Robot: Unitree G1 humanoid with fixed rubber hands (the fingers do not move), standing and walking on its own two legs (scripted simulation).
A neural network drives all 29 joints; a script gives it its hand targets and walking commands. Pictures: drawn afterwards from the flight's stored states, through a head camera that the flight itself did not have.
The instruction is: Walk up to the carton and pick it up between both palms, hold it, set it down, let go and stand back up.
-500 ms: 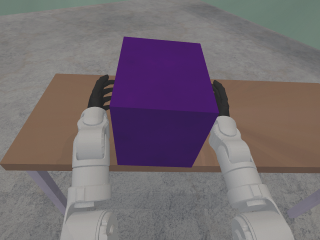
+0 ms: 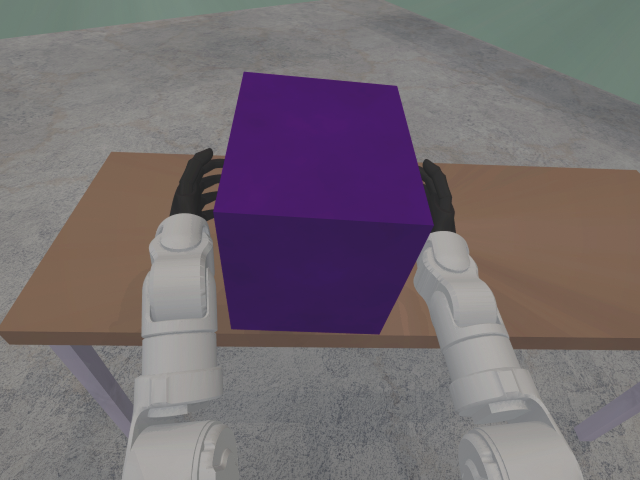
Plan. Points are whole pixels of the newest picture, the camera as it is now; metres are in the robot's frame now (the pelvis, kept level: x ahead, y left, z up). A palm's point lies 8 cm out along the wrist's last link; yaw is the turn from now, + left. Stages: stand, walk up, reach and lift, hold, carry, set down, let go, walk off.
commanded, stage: hold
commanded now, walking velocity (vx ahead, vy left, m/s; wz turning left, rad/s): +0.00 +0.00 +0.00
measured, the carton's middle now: (314, 207) +0.41 +0.01 +0.14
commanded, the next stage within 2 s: none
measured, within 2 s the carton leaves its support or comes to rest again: neither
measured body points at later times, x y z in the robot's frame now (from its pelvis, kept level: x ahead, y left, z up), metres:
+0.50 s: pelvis +0.00 +0.00 +0.00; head -0.02 +0.03 +0.45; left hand +0.38 +0.15 +0.17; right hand +0.37 -0.14 +0.16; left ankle +0.01 +0.10 -0.75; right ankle +0.05 -0.10 -0.75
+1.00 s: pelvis +0.00 +0.00 +0.00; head -0.02 +0.03 +0.45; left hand +0.38 +0.15 +0.15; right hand +0.38 -0.14 +0.14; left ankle +0.01 +0.10 -0.75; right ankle +0.05 -0.10 -0.75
